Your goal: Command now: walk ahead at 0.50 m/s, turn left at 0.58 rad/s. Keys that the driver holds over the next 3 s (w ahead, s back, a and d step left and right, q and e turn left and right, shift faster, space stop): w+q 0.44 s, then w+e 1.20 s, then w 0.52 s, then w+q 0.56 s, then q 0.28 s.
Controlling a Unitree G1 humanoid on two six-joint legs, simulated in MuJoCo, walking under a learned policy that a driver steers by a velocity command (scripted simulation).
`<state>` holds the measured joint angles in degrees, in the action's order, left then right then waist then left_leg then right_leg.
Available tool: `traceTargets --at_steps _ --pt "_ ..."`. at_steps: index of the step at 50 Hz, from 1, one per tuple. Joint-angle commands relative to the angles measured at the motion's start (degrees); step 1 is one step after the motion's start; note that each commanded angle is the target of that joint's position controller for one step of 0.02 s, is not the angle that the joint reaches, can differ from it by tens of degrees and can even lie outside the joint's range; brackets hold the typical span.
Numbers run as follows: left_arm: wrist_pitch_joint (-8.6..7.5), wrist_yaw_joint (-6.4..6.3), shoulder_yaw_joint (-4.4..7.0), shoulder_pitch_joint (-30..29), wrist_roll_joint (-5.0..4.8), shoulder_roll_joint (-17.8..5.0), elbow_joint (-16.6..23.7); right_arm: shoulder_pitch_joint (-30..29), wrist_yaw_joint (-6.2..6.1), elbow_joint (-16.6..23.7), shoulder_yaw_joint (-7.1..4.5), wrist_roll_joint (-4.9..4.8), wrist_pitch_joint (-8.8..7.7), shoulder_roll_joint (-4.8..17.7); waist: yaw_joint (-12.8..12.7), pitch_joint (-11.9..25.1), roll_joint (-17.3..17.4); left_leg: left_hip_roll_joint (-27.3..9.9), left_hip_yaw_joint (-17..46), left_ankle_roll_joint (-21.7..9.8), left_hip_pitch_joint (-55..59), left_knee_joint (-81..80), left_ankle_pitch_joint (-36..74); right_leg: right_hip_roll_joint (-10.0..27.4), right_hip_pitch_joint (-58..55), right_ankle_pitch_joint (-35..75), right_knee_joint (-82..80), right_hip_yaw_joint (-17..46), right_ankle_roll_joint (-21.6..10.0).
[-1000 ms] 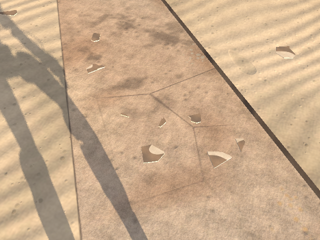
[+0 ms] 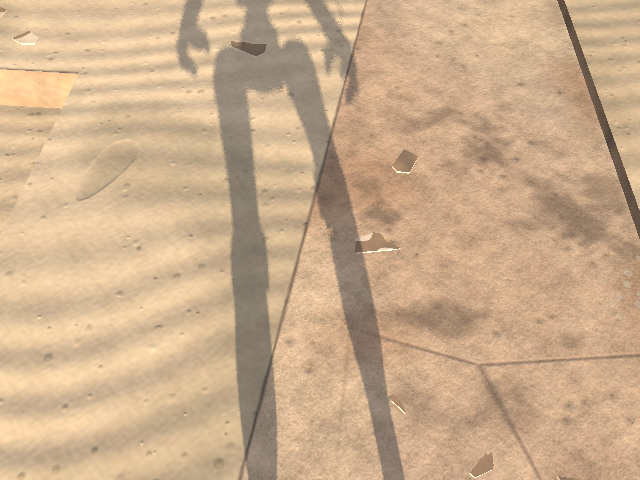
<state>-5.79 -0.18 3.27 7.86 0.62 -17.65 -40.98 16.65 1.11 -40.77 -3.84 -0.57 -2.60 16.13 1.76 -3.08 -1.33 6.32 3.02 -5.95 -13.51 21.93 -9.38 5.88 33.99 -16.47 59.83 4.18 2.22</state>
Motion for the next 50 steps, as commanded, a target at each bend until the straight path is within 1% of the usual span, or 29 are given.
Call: traceTargets --at_steps 1,4,7,10,12,13,14,15,16,17,18,20,22,25,28,31,33,35,36,37,38,39,40,41,42,43,44,46,50 --pt "0.28 -0.25 0.77 -0.6 0.42 -3.4 3.5 -1.9 -1.32 4.3 -2.58 -0.23 -1.08 9.7 -1.5 3.5 3.8 -12.9 12.1 -10.1 -0.1 -9.2 16.2 -0.9 0.7 8.7 -9.6 -1.4 2.2" --pt "-0.15 0.36 0.02 -7.0 -0.1 -2.0 4.9 0.4 -1.92 3.4 -2.68 -0.62 -0.47 10.0 1.3 3.0 5.7 -10.5 10.7 -7.2 -2.0 -8.0 9.0 -3.9 -3.8 19.4 -22.9 -1.8 2.4" --pt "-0.78 1.13 0.38 -10.5 -1.03 -3.5 6.1 3.1 -2.08 2.2 -2.79 -1.02 -0.03 10.2 2.5 2.8 6.5 -12.3 14.9 -6.3 0.4 -5.7 4.1 -5.3 -6.1 21.0 -28.5 -0.4 1.7" --pt "-1.51 1.62 1.38 -8.8 -1.21 -5.9 6.0 3.1 -2.36 2.0 -2.82 -0.94 0.33 9.7 0.8 3.1 8.2 -14.4 20.3 -5.0 4.9 -0.7 2.8 -5.3 -8.5 15.1 -31.4 1.2 -0.4" --pt "-2.02 1.25 2.53 -1.2 -0.96 -7.3 4.1 1.8 -2.27 2.6 -2.33 -0.69 0.55 8.0 -3.4 5.7 8.8 -12.0 20.2 -2.9 4.1 6.1 6.1 -5.4 -19.0 13.2 -34.7 -0.4 -3.1" --pt "-2.28 0.81 3.34 6.0 0.06 -9.7 3.3 1.9 -1.98 3.3 -1.1 -0.13 0.39 4.7 -6.7 12.5 5.0 -8.7 16.6 -0.9 -0.5 19.0 3.0 1.4 -32.0 11.0 -33.8 5.4 -6.3" --pt "-1.7 0.62 4.61 12.6 1.14 -14.8 1.9 8.9 -2.02 4.9 0.08 -1.26 -0.06 1.0 -5.1 21.0 -11.0 -0.2 8.1 3.6 -19.5 38.7 -16.0 14.7 -52.5 -1.0 -37.3 28.8 -15.1" --pt "-1.26 1.15 4.02 13.3 -0.32 -11.6 1.3 10.1 -2.12 4.7 -0.24 -1.88 -0.26 5.0 -5.0 20.3 -15.6 -3.1 7.7 4.6 -29.7 49.1 -24.7 18.8 -53.6 -15.4 -42.4 42.6 -17.1" --pt "-0.95 0.98 2.84 10.5 -0.68 -7.3 2.2 5.5 -2.13 4.4 -1.44 -1.83 0.01 9.3 -6.3 12.5 -8.9 -5.8 7.9 5.0 -32.4 52.9 -19.5 16.5 -47.0 -17.9 -43.8 35.4 -14.7" --pt "-0.45 0.77 2.27 7.7 -0.35 -5.8 2.5 1.5 -2.21 5.0 -1.67 -1.16 0.37 9.8 -6.0 7.9 -4.8 -7.7 5.6 5.3 -31.4 52.9 -15.2 14.1 -40.4 -11.2 -43.9 26.8 -12.8" --pt "-0.18 0.69 1.78 5.7 -0.14 -4.5 2.1 -0.7 -2.05 5.7 -1.77 -0.53 0.44 9.1 -5.1 4.4 -3.4 -9.3 5.2 5.4 -30.1 50.3 -12.1 11.6 -34.5 -4.0 -45.1 20.4 -12.2" --pt "-0.38 0.44 1.34 4.3 0.17 -3.3 1.4 -0.4 -1.45 6.0 -1.8 -0.99 0.95 7.1 -3.2 2.7 -5.7 -11.7 4.3 5.4 -25.8 46.9 -8.9 8.7 -28.7 3.4 -47.7 12.1 -11.3" --pt "-0.85 0.43 1.65 4.7 -0.29 -3.9 0.3 -0.9 -1.2 6.5 -1.4 -1.13 1.55 5.0 -2.9 2.1 -5.3 -12.4 3.2 5.8 -25.9 44.4 -7.5 8.5 -27.3 7.8 -49.8 7.3 -12.3" --pt "-1.13 0.94 2.0 7.4 -0.45 -5.7 -2.2 -4.1 -1.25 7.5 -0.31 -0.24 1.08 2.5 -3.1 1.7 -2.4 -11.9 3.6 6.2 -26.5 35.0 -3.4 8.6 -27.6 13.6 -51.6 4.9 -14.8" --pt "-0.24 1.06 2.01 7.3 -1.66 -7.0 -3.2 -9.6 -0.28 8.4 0.51 0.25 -0.36 1.8 -4.1 0.4 -2.1 -11.9 -0.3 6.3 -23.8 22.3 4.7 6.3 -27.5 17.7 -51.9 1.0 -14.4" --pt "0.64 0.95 2.35 11.4 -2.22 -8.9 -5.0 -15.7 0.68 9.5 0.81 -0.29 -1.53 1.8 -6.3 -0.2 -2.1 -9.7 -2.3 6.9 -19.1 13.8 7.8 6.4 -28.0 18.9 -50.4 0.8 -13.7" --pt "1.23 0.83 2.53 13.1 -2.54 -9.7 -5.9 -17.4 1.05 10.2 0.42 -0.71 -2.04 3.1 -6.1 -0.2 -3.3 -8.9 -1.8 6.3 -17.2 10.1 6.4 7.9 -30.3 19.0 -48.4 2.8 -12.9" --pt "1.88 0.52 2.71 13.0 -2.72 -10.4 -6.6 -15.0 1.09 9.7 -0.4 -0.78 -2.5 5.0 -3.5 1.1 -4.4 -7.9 -1.8 4.9 -11.5 6.5 4.5 8.8 -31.3 21.1 -45.0 4.1 -11.6" --pt "2.06 0.36 2.53 12.3 -2.81 -10.1 -6.7 -10.2 0.78 8.2 -1.27 -0.51 -2.62 6.4 -0.3 3.7 -4.1 -6.9 -2.7 3.5 -3.4 3.9 5.1 7.3 -29.9 26.6 -39.8 2.6 -10.2" --pt "1.96 0.33 1.8 12.5 -2.36 -8.1 -6.6 -2.6 0.13 6.1 -2.68 0.11 -2.59 9.2 3.2 9.1 -3.1 -8.3 -1.8 1.8 9.2 4.2 6.0 4.0 -25.6 27.8 -29.8 0.3 -8.3" --pt "1.69 0.36 0.03 12.2 -0.48 -3.4 -4.5 7.6 -0.8 4.9 -3.88 1.38 -2.23 13.9 6.9 19.1 4.9 -21.1 11.1 -2.0 26.2 6.6 7.4 -0.3 -13.9 10.3 -10.9 -2.8 -5.5" --pt "0.86 0.25 -1.12 18.4 -1.75 0.7 -3.4 8.0 -0.67 4.7 -3.89 2.02 -1.65 15.9 3.4 24.6 18.7 -31.7 33.7 -9.3 35.8 -0.4 -5.3 -7.0 3.5 -18.0 5.0 -1.8 -3.2" --pt "0.71 0.27 0.51 15.8 -3.13 -5.7 -4.2 6.8 -0.46 4.5 -2.7 1.31 -1.71 10.7 4.8 19.5 12.7 -29.8 33.9 -8.6 31.0 -3.4 -12.5 -4.2 8.8 -16.5 11.7 2.7 -3.1" --pt "0.78 0.36 1.18 12.2 -3.55 -7.2 -3.1 3.8 -0.42 4.1 -1.76 0.53 -1.92 8.0 4.0 12.3 11.3 -27.8 25.0 -6.8 25.2 -4.4 -11.4 -2.1 11.3 -11.4 12.4 2.0 -3.4" --pt "1.07 0.16 1.22 10.4 -3.02 -6.5 -3.1 0.5 -0.22 3.9 -1.16 0.52 -2.16 6.2 2.3 8.9 8.5 -25.2 19.1 -5.7 18.9 -6.2 -6.9 -0.2 9.5 -6.9 11.1 1.2 -3.1" --pt "1.51 0.12 1.45 9.7 -2.36 -6.0 -3.0 -2.2 -0.01 3.6 -0.84 0.75 -2.46 4.7 0.7 6.1 8.5 -23.3 14.5 -5.2 13.8 -8.2 -2.8 1.1 7.7 -3.6 8.8 1.3 -2.8" --pt "2.26 0.22 1.49 10.5 -2.4 -5.0 -3.4 -4.0 0.01 3.2 -0.67 1.11 -2.88 3.7 -0.9 4.7 8.7 -22.0 10.4 -4.6 10.0 -10.1 0.8 2.0 4.7 -1.3 7.7 1.7 -2.5" --pt "3.47 0.35 1.13 10.3 -2.5 -2.6 -2.9 -5.3 -0.22 2.1 -1.11 1.21 -3.78 4.0 -2.3 3.3 7.5 -22.1 5.5 -5.2 6.6 -12.7 7.0 2.4 3.3 1.2 6.3 1.4 -1.7" --pt "4.17 0.86 0.8 5.5 -1.96 -1.4 -0.5 -4.5 -1.15 -0.2 -2.03 1.39 -4.05 6.1 -2.0 0.9 4.9 -21.7 -2.8 -5.1 7.0 -14.7 11.8 2.4 5.9 10.3 -3.6 1.5 -0.8"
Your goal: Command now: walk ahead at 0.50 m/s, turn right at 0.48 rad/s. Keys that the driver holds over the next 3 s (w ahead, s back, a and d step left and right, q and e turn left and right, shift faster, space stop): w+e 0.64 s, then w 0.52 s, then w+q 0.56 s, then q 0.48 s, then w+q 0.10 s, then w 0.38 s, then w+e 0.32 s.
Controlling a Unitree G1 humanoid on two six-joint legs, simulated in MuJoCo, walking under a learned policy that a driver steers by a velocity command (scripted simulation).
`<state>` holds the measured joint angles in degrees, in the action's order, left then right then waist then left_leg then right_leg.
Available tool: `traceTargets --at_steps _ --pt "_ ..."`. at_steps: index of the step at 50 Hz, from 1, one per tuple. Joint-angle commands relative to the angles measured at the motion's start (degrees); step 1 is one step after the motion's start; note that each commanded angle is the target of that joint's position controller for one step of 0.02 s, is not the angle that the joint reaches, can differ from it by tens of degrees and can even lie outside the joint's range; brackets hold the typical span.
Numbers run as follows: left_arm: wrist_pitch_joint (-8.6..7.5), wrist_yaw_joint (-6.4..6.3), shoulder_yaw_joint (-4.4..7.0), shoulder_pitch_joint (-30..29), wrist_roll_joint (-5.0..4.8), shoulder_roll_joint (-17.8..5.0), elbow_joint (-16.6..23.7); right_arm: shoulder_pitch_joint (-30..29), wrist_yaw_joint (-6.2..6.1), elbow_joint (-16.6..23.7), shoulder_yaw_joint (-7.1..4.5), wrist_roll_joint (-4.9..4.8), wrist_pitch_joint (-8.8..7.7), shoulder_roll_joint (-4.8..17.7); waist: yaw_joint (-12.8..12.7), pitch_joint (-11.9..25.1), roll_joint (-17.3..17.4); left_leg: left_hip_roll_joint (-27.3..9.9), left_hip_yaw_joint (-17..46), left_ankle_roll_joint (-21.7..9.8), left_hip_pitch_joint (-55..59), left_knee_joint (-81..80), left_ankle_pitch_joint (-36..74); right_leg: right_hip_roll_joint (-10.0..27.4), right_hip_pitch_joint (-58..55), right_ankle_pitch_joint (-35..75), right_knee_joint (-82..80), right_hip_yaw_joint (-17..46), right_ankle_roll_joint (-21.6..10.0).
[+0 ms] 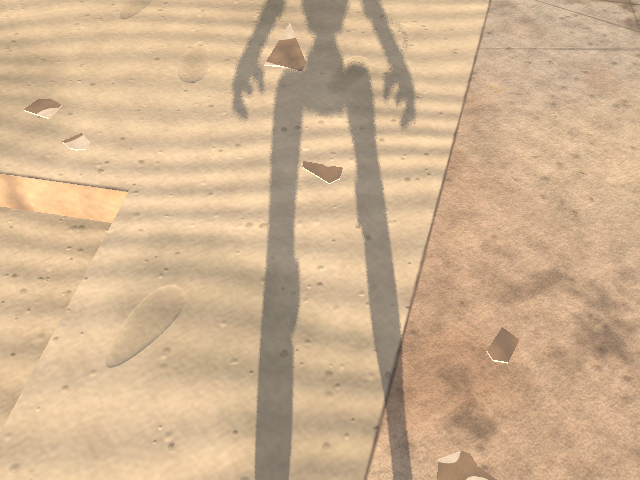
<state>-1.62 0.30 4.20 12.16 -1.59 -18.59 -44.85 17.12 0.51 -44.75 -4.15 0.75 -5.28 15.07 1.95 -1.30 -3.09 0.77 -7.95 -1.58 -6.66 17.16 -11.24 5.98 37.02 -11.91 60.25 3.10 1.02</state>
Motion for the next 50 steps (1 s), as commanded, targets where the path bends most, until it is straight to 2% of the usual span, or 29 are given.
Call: traceTargets --at_steps 1,4,8,10,11,12,13,14,15,16,17,18,19,20,23,28,31,34,36,37,38,39,40,41,42,43,44,46,50 --pt "-0.12 0.8 -0.32 -0.3 0.28 -0.2 3.8 -4.9 -0.73 3.4 -1.87 0.01 -1.23 7.8 -1.8 -1.3 6.6 -15.6 6.0 -9.0 0.2 -10.1 13.8 2.0 2.2 8.8 -7.7 1.8 0.3" --pt "-0.34 1.99 -0.88 -6.2 0.45 0.4 5.9 -3.1 -1.16 2.2 -2.47 -0.52 -0.69 9.8 0.4 -2.9 5.5 -16.0 1.7 -8.1 1.7 -10.4 13.7 1.1 0.5 13.4 -16.4 -1.3 -0.8" --pt "-0.05 3.03 -0.64 -11.1 0.48 -1.0 8.9 -0.7 -1.23 0.2 -3.27 -1.89 0.62 11.7 1.3 -4.3 5.6 -18.0 -1.1 -6.3 8.7 -7.1 17.0 0.0 1.0 8.5 -22.1 -3.9 -3.6" --pt "0.22 3.23 0.16 -9.8 0.61 -2.5 9.6 -1.1 -1.35 0.0 -3.74 -2.38 1.43 13.3 -0.5 -2.0 6.9 -18.0 -2.9 -5.1 11.0 -0.5 33.0 -3.0 -3.9 2.8 -22.9 -7.1 -5.8" --pt "0.43 3.13 1.07 -5.7 0.55 -4.0 9.0 -1.6 -1.44 0.1 -3.91 -2.68 1.95 14.1 -3.1 0.9 7.5 -17.4 -4.0 -4.3 11.0 6.5 42.4 -5.6 -10.0 0.5 -23.2 -9.0 -7.2" --pt "0.58 2.73 2.7 2.8 0.32 -6.4 6.8 -2.4 -1.52 0.3 -3.65 -2.97 2.42 13.7 -8.0 5.4 6.5 -15.2 -5.9 -2.6 7.7 18.2 45.8 -8.8 -21.8 2.7 -26.5 -10.3 -9.1" --pt "1.15 1.67 4.91 12.8 0.08 -11.1 4.1 -1.2 -1.77 1.0 -2.73 -1.82 2.21 11.6 -11.9 10.7 2.1 -12.8 -6.2 0.3 -4.9 35.0 32.8 -6.5 -39.4 4.5 -27.6 -3.1 -11.9" --pt "0.85 1.11 5.86 10.9 -0.49 -18.2 4.6 3.7 -1.26 4.5 -0.01 0.71 0.95 3.0 -4.6 13.9 -14.5 -1.1 -2.2 4.5 -31.0 55.8 -19.5 8.4 -56.0 -5.9 -34.1 30.0 -22.3" --pt "-0.35 1.58 4.37 11.9 0.11 -14.2 7.1 -0.9 -0.63 4.8 -0.11 -1.19 -1.2 6.6 -8.4 22.3 -7.1 0.5 12.4 3.5 -36.7 62.4 -24.0 13.1 -59.2 -14.7 -43.4 45.7 -25.1" --pt "-1.36 1.87 3.31 10.3 0.61 -10.5 6.5 -6.6 -0.2 6.5 -0.96 -3.46 -2.27 9.9 -9.2 14.4 -3.4 -2.0 13.1 2.0 -41.7 62.1 -18.4 12.2 -54.8 -11.5 -45.0 38.5 -22.0" --pt "-1.88 1.8 2.83 7.5 0.43 -9.0 6.6 -7.5 -0.47 6.5 -0.62 -2.92 -2.94 9.2 -7.1 9.6 -0.2 -4.5 12.9 1.0 -40.4 57.6 -13.4 9.8 -47.1 -6.7 -44.5 31.6 -20.0" --pt "-1.93 1.6 2.22 3.4 0.55 -6.9 7.3 -7.3 -0.95 5.7 -0.86 -1.29 -3.07 9.3 -4.5 6.4 1.8 -6.5 13.1 1.1 -36.6 52.4 -9.9 7.6 -39.4 -0.2 -44.3 25.9 -18.4" --pt "-2.0 1.3 1.59 0.9 1.28 -5.3 8.3 -6.1 -1.02 5.3 -1.27 -0.59 -2.57 9.8 -2.4 5.5 0.8 -7.7 13.6 1.3 -32.1 49.4 -7.6 5.9 -33.9 5.2 -45.3 22.3 -17.8" --pt "-2.01 1.09 1.48 -0.1 1.61 -5.1 8.9 -5.6 -0.91 5.2 -1.4 -0.36 -1.86 9.7 -1.5 5.1 0.2 -7.7 13.5 1.8 -29.6 47.4 -6.4 5.0 -30.9 8.2 -46.5 20.9 -17.9" --pt "-2.36 0.08 1.91 1.6 1.09 -6.6 8.3 -7.3 -0.97 5.8 -0.85 0.25 -0.42 7.3 -1.3 3.3 1.3 -6.6 11.8 4.3 -28.6 39.5 -1.5 3.0 -25.7 15.6 -47.9 15.5 -18.1" --pt "-1.68 -1.18 2.26 5.7 0.45 -7.5 6.6 -17.8 -0.17 8.4 0.42 -0.3 -0.66 4.8 -5.2 0.5 -1.0 -2.6 11.1 5.7 -24.7 18.8 15.6 -1.0 -22.6 9.0 -47.3 11.8 -14.0" --pt "-1.25 -1.31 2.39 8.6 0.06 -7.6 5.3 -21.5 0.61 9.7 0.29 -1.09 -1.3 5.8 -6.6 -0.1 -1.5 -1.3 12.1 5.1 -22.9 13.7 16.8 0.4 -24.9 6.0 -45.0 15.3 -13.4" --pt "-0.75 -1.65 2.24 9.5 0.32 -6.7 4.6 -20.5 1.35 9.4 -0.24 -1.13 -2.08 7.4 -5.8 0.5 -2.9 -1.4 12.7 3.2 -21.7 10.6 12.5 2.7 -30.7 7.1 -40.3 18.9 -12.5" --pt "-0.42 -1.61 2.08 8.9 0.56 -6.1 4.3 -15.6 1.27 8.1 -0.84 -0.92 -2.58 8.2 -3.2 1.6 -4.4 -0.8 10.7 0.9 -15.4 8.5 9.5 2.6 -32.0 13.6 -36.2 19.3 -11.3" --pt "-0.46 -1.38 1.44 8.7 0.8 -4.4 4.5 -10.2 0.93 6.7 -1.68 -0.37 -2.86 9.8 -0.6 5.4 -3.8 -1.5 10.7 -1.2 -6.5 7.5 9.6 -0.3 -31.1 19.1 -29.5 17.3 -9.8" --pt "-0.57 -1.23 0.35 8.7 1.64 -2.0 5.5 -1.8 0.57 5.9 -2.35 0.43 -2.95 12.5 3.0 13.4 1.1 -9.9 19.3 -5.1 7.9 9.4 8.5 -3.5 -24.6 12.5 -14.7 13.5 -7.8" --pt "-1.18 -1.15 -0.68 17.4 -0.03 1.4 5.8 4.5 0.87 3.1 -3.77 0.57 -2.17 17.1 0.2 19.9 19.8 -21.5 45.2 -15.1 26.6 4.7 -4.0 -12.4 -3.6 -14.3 4.5 6.6 -3.0" --pt "-1.56 -1.31 -0.18 16.5 -0.6 -3.4 4.9 4.9 1.39 2.7 -2.67 -1.42 -1.97 12.1 1.7 16.8 16.8 -23.0 53.7 -15.1 26.1 -0.2 -18.2 -9.8 4.9 -20.7 11.9 8.8 -2.6" --pt "-1.66 -1.23 0.69 9.6 -0.59 -6.6 5.6 2.0 1.25 3.2 -1.7 -1.64 -1.71 8.8 3.0 8.7 10.8 -20.7 45.8 -12.6 19.2 -1.1 -18.5 -7.6 7.4 -15.8 13.8 8.7 -2.6" --pt "-1.77 -1.33 0.55 5.3 0.05 -6.2 6.7 -1.1 1.12 3.8 -1.19 -0.88 -1.29 8.0 2.2 4.9 6.8 -18.3 38.9 -11.2 12.8 -1.8 -12.7 -5.5 6.3 -12.0 12.7 6.3 -2.6" --pt "-2.11 -1.15 0.57 2.5 0.95 -5.5 7.6 -2.8 1.04 3.4 -0.75 -0.55 -1.01 6.9 1.3 1.5 5.7 -16.2 34.1 -11.1 7.3 -3.1 -6.2 -3.9 5.7 -9.2 9.2 5.3 -2.5" --pt "-2.25 -0.83 0.61 2.5 1.12 -4.7 7.8 -3.5 0.86 3.3 -0.29 -0.05 -1.08 6.1 -0.3 1.3 7.3 -14.5 30.6 -10.5 4.1 -4.0 -1.3 -2.1 3.0 -7.1 6.2 4.7 -2.5" --pt "-2.16 -0.44 0.15 3.7 0.92 -2.6 7.5 -3.2 0.78 2.5 -0.09 -0.47 -1.21 5.8 -1.3 1.9 9.1 -12.9 26.4 -10.9 1.8 -5.8 4.6 -1.1 0.3 -6.4 1.8 2.8 -1.9" --pt "-2.33 -0.1 -1.2 -2.4 1.45 0.1 9.5 -1.4 0.24 0.8 -0.9 -1.36 -0.97 9.4 0.0 0.5 7.6 -12.8 20.3 -11.8 -0.1 -8.8 10.8 0.0 0.4 1.1 -11.6 0.2 -0.5"
Over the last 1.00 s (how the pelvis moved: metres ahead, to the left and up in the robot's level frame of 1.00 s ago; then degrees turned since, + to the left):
0.51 0.07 0.00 7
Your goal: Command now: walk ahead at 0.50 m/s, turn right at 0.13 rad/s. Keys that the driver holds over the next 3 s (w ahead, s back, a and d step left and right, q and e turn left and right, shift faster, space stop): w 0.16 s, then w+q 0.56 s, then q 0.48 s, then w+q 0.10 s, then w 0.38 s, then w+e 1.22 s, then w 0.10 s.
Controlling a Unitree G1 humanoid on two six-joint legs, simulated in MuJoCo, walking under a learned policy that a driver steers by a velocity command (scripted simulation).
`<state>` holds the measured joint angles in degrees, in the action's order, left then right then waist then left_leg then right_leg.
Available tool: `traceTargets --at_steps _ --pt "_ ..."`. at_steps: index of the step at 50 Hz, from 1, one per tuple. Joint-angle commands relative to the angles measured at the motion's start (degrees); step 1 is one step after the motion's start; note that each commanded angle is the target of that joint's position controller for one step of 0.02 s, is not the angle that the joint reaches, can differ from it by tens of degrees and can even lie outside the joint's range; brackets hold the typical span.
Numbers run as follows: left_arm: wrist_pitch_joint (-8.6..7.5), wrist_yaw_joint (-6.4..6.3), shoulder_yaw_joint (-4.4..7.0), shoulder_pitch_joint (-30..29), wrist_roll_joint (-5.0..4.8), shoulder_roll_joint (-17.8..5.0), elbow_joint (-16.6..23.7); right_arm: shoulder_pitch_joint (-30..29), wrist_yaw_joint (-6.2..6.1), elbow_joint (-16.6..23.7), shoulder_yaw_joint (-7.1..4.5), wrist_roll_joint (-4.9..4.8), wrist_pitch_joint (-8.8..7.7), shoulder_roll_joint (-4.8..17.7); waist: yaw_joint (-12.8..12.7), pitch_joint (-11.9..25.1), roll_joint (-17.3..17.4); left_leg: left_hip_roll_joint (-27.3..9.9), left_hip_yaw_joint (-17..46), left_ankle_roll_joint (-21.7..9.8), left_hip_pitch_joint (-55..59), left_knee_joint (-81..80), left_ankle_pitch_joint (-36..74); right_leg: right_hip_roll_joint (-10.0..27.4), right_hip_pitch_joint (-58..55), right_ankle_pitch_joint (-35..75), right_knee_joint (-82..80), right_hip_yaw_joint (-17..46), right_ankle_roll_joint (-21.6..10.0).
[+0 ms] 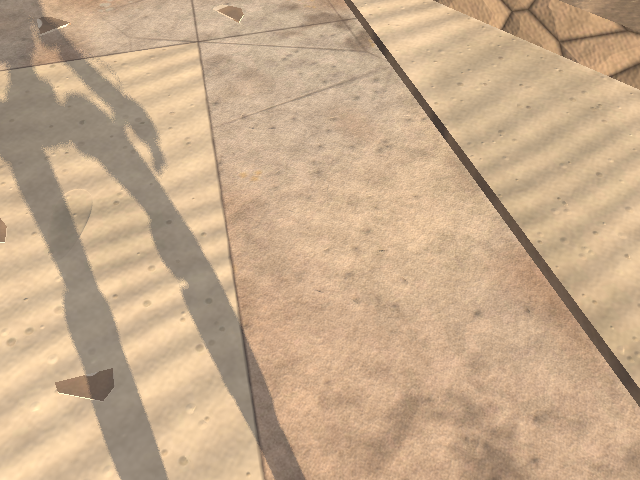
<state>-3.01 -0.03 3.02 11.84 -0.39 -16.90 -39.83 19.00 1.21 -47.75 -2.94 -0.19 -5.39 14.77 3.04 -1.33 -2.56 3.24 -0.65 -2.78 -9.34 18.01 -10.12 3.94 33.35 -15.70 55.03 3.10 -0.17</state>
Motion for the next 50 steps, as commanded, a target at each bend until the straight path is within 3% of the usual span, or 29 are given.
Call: traceTargets --at_steps 1,6,9,10,11,12,13,14,15,16,17,18,20,23,27,31,34,36,37,38,39,40,41,42,43,44,45,47,50 --pt "-1.1 0.41 -0.24 -3.8 0.19 -1.3 4.8 -2.9 -0.55 3.5 -2.17 -0.54 -0.65 10.2 -0.6 0.4 6.9 -14.6 11.2 -10.1 2.3 -10.0 10.4 1.7 3.1 8.3 -10.1 -0.3 0.8" --pt "-1.7 1.44 -0.35 -11.7 -0.59 -1.7 6.6 2.0 -0.62 0.8 -2.08 -1.23 0.38 11.2 2.0 -1.0 6.9 -14.9 7.7 -8.2 3.8 -8.7 12.0 -0.7 -1.9 17.3 -21.6 -2.1 0.5" --pt "-2.03 2.07 0.1 -13.5 -0.65 -3.1 7.8 3.4 -0.86 -0.5 -2.24 -1.5 1.33 12.0 1.1 -1.8 7.3 -17.2 9.0 -6.9 7.7 -5.8 14.7 -1.4 -3.4 13.1 -25.1 -1.9 -1.5" --pt "-2.21 2.09 0.55 -11.6 -0.56 -4.0 7.4 3.1 -1.0 -0.7 -2.33 -1.53 1.7 12.5 -0.6 -1.0 7.4 -17.2 9.3 -6.3 8.1 -3.3 18.7 -2.2 -6.9 11.7 -26.5 -2.3 -2.3" --pt "-2.35 1.88 1.44 -6.6 -0.3 -5.4 6.0 2.2 -1.15 -0.6 -2.28 -1.64 1.95 12.7 -3.9 1.7 7.0 -15.7 8.0 -5.2 7.1 2.3 25.9 -3.4 -14.8 11.8 -28.8 -3.3 -3.5" --pt "-2.33 1.33 2.86 1.8 0.13 -8.2 3.8 2.0 -1.19 -0.2 -1.68 -1.21 1.93 11.4 -7.8 7.4 5.9 -12.6 6.0 -3.5 2.5 12.5 27.0 -2.1 -27.9 12.6 -28.5 -2.4 -5.2" --pt "-2.01 0.53 4.1 12.4 1.02 -13.1 2.4 1.7 -1.21 1.9 -0.08 0.61 1.63 7.3 -11.5 17.0 -2.0 -8.2 3.2 -1.0 -9.4 31.2 9.2 10.4 -45.1 13.9 -26.5 10.6 -8.9" --pt "-1.45 0.86 4.29 13.3 1.08 -14.9 1.5 8.9 -1.11 2.2 1.22 -0.64 0.71 2.6 -7.8 23.3 -16.4 -1.1 3.8 1.3 -27.3 47.3 -23.2 20.8 -56.7 0.4 -33.5 33.5 -16.0" --pt "-1.44 0.93 2.92 12.1 0.58 -9.2 1.8 5.1 -1.06 1.4 -0.47 -1.94 0.39 9.3 -9.7 17.4 -8.4 -3.9 8.6 1.2 -32.5 53.2 -22.3 18.7 -51.6 -7.0 -36.7 33.1 -14.1" --pt "-1.63 0.87 2.14 8.7 0.22 -7.2 1.7 0.7 -0.96 2.8 -1.26 -2.57 0.25 11.0 -9.0 9.9 -6.2 -6.0 7.7 0.8 -34.7 53.4 -16.8 16.9 -44.7 -5.2 -38.0 24.7 -12.1" --pt "-1.88 1.02 1.65 5.0 0.44 -5.9 1.7 -1.1 -1.19 2.9 -1.24 -2.17 0.47 10.1 -7.1 6.5 -3.0 -8.2 6.8 1.3 -32.7 51.7 -12.1 14.5 -38.1 -0.2 -39.8 18.9 -11.1" --pt "-2.2 1.21 1.32 2.4 0.65 -4.3 1.5 -1.7 -1.28 2.9 -1.46 -1.5 0.94 9.4 -5.5 3.7 -3.0 -9.5 6.7 1.7 -31.1 49.3 -8.9 12.5 -33.2 3.9 -41.8 14.2 -10.7" --pt "-3.18 1.25 1.37 0.1 1.17 -3.3 0.7 0.2 -1.2 2.3 -1.35 -1.68 2.3 6.9 -3.1 2.5 -3.9 -10.9 6.8 2.5 -26.3 47.9 -5.3 10.8 -27.5 9.4 -45.2 7.9 -10.5" --pt "-4.05 0.83 1.99 -0.1 1.31 -4.4 -1.2 -2.0 -1.26 3.5 -1.32 -1.43 3.56 5.4 -2.3 0.3 -1.6 -11.2 7.5 3.5 -28.8 44.7 -0.5 11.0 -25.8 16.8 -47.5 1.3 -11.0" --pt "-3.67 -0.01 2.5 0.8 1.33 -6.1 -3.1 -7.4 -0.21 5.4 -0.94 -1.12 3.24 4.4 -3.6 -1.4 -0.3 -10.5 6.0 3.6 -29.7 31.9 10.6 9.6 -27.4 19.9 -48.5 -6.5 -9.9" --pt "-2.65 -0.59 3.11 4.5 0.55 -8.1 -5.2 -15.6 1.21 8.8 -0.16 -0.94 3.01 3.4 -6.8 -4.0 1.3 -9.7 1.8 2.1 -29.8 22.3 13.7 10.9 -31.9 21.3 -48.3 -10.9 -9.2" --pt "-1.27 -0.69 3.57 6.5 -0.34 -9.1 -6.6 -19.0 2.18 11.4 -0.24 -1.03 3.07 3.9 -7.3 -4.6 0.8 -8.5 -0.6 0.1 -31.0 18.8 8.7 12.6 -38.3 27.4 -44.7 -12.8 -8.2" --pt "-0.38 -1.01 3.95 5.7 -0.68 -10.6 -6.6 -17.7 2.57 12.3 -0.99 -1.04 3.29 5.4 -5.3 -2.1 -1.1 -5.4 -3.8 -2.0 -26.1 18.2 3.1 12.7 -40.6 44.5 -38.5 -14.5 -6.9" --pt "0.24 -1.37 4.15 4.7 -0.81 -11.4 -6.3 -14.4 2.58 11.9 -1.79 -0.84 3.47 6.7 -3.0 -0.1 -2.3 -3.0 -5.6 -3.0 -21.3 18.3 0.2 12.2 -40.7 55.8 -32.1 -15.2 -6.0" --pt "0.86 -1.7 4.14 3.7 -0.93 -11.6 -5.8 -7.2 2.29 10.4 -3.19 -0.74 3.48 9.1 1.0 3.8 -2.1 -0.3 -6.5 -4.5 -12.2 16.2 1.3 10.7 -38.5 60.8 -21.6 -16.0 -4.6" --pt "0.74 -1.96 3.69 3.2 -1.07 -10.9 -5.2 1.2 1.32 8.4 -5.0 -0.46 3.6 12.5 5.6 8.2 0.1 0.1 -3.5 -6.6 2.4 11.1 10.2 7.8 -30.2 52.6 -7.6 -16.7 -1.6" --pt "-0.28 -1.42 1.68 8.3 1.81 -4.0 -2.6 2.7 -0.02 8.3 -6.33 0.05 4.01 19.5 0.8 14.3 15.3 -15.3 19.9 -14.9 25.1 14.1 28.8 -0.6 -5.4 2.7 14.7 -15.9 3.0" --pt "-2.07 -0.58 0.67 9.5 1.63 -4.4 -2.2 1.7 0.2 11.3 -5.69 0.38 3.55 19.2 0.7 26.6 14.1 -25.4 43.6 -24.3 32.7 7.5 31.9 -8.0 3.4 -24.2 27.7 -2.5 4.2" --pt "-2.73 -0.11 1.94 3.1 -0.58 -8.7 -1.4 0.2 0.66 11.8 -4.58 0.38 3.26 15.5 3.2 23.8 6.4 -23.0 34.8 -21.0 29.2 6.2 35.8 -4.1 6.2 -20.6 28.4 3.0 3.0" --pt "-2.95 -0.36 1.57 0.3 -1.14 -7.7 -0.2 -2.5 0.68 11.5 -4.1 -0.34 2.88 13.3 1.6 15.6 4.9 -20.1 26.4 -18.2 20.9 6.1 35.9 -2.0 7.7 -15.9 23.8 1.8 2.2" --pt "-2.67 -1.11 1.71 0.0 -0.08 -7.3 -1.0 -5.6 0.42 11.6 -3.74 -1.02 2.91 11.6 -0.7 9.8 1.6 -17.1 21.6 -15.5 12.5 4.9 34.1 0.0 6.8 -12.3 19.4 1.0 2.6" --pt "-1.88 -1.63 2.18 0.6 0.61 -8.1 -1.1 -8.0 0.03 12.3 -3.34 -0.86 3.14 10.3 -2.6 7.6 2.7 -15.4 18.9 -14.4 5.5 3.2 33.6 1.2 3.3 -9.8 16.2 1.1 2.9" --pt "-0.2 -1.86 2.21 2.6 0.93 -7.2 -1.1 -9.9 -0.26 13.2 -3.48 0.39 3.42 10.7 -5.0 7.2 4.8 -13.5 16.7 -14.3 -2.4 1.3 36.8 0.6 -2.1 -7.1 13.1 0.7 3.9" --pt "0.73 -2.36 1.63 1.9 1.3 -5.4 -0.6 -9.4 -1.24 12.7 -3.9 0.15 3.82 12.0 -5.2 8.6 5.9 -11.7 14.3 -13.6 -4.7 2.1 39.8 -1.1 -2.5 -3.0 5.3 0.3 5.7"
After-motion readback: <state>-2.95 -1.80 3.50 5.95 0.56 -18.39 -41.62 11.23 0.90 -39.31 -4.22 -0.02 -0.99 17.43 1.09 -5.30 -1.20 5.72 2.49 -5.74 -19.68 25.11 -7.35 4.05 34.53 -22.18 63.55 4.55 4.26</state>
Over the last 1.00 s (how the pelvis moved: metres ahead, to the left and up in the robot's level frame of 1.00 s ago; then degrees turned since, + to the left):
0.54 -0.13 0.00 -28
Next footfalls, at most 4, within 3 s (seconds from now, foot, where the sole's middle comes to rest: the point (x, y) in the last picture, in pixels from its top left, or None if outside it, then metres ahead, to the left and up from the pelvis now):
0.24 right None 0.30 -0.16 -0.78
0.78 left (251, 446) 0.56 0.13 -0.78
1.26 right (314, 365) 0.74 -0.01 -0.78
1.68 left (183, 401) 0.67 0.28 -0.78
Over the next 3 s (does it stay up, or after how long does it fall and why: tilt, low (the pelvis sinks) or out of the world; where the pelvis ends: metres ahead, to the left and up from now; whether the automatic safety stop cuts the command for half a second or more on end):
stays up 1.27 0.48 0.00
